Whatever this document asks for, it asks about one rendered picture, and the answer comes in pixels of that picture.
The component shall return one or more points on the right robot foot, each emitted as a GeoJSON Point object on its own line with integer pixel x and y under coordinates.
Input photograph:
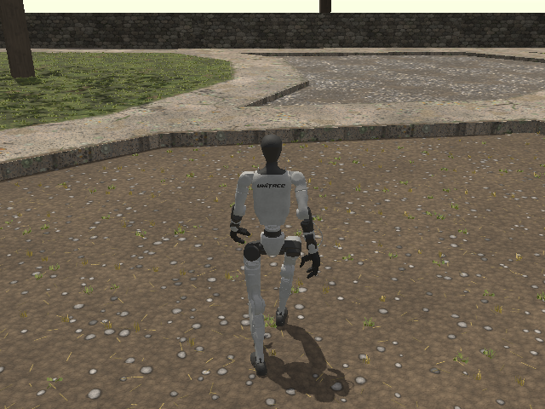
{"type": "Point", "coordinates": [280, 319]}

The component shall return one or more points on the left robot upper arm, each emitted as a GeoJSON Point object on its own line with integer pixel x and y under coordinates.
{"type": "Point", "coordinates": [244, 181]}

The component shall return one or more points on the right robot shin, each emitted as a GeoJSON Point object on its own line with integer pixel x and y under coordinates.
{"type": "Point", "coordinates": [284, 291]}

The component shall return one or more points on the right robot hand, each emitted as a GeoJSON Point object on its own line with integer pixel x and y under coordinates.
{"type": "Point", "coordinates": [316, 263]}

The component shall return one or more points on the right robot upper arm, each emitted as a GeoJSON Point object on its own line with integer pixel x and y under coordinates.
{"type": "Point", "coordinates": [298, 179]}

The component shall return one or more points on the robot right forearm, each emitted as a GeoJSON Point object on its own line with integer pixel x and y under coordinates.
{"type": "Point", "coordinates": [309, 234]}

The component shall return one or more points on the robot left forearm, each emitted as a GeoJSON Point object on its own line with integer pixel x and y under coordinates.
{"type": "Point", "coordinates": [235, 221]}

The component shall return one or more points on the left robot hand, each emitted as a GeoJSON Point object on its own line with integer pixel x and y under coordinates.
{"type": "Point", "coordinates": [242, 231]}

